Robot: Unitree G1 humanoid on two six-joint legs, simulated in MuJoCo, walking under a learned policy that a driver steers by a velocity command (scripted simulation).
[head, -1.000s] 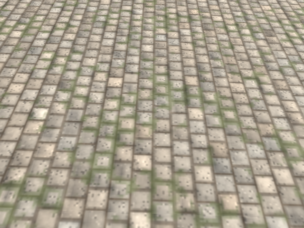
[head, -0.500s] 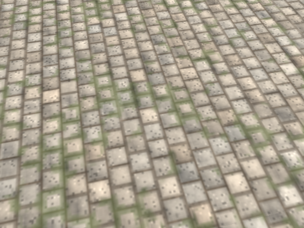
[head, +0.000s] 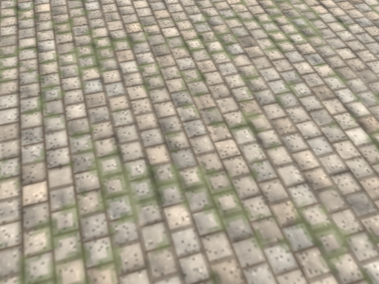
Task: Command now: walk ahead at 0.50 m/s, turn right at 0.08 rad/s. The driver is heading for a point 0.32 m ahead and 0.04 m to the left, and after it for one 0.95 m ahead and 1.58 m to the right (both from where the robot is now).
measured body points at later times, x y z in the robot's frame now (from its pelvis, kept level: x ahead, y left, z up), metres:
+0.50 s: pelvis +0.23 -0.04 -0.01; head +0.27 -0.06 +0.44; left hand +0.44 +0.20 -0.10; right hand +0.30 -0.34 -0.13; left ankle +0.14 +0.10 -0.64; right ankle +0.33 -0.14 -0.73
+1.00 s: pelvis +0.29 -0.01 +0.01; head +0.33 +0.00 +0.46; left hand +0.54 +0.21 -0.10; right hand +0.31 -0.32 -0.08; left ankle +0.36 +0.09 -0.73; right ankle +0.24 -0.13 -0.65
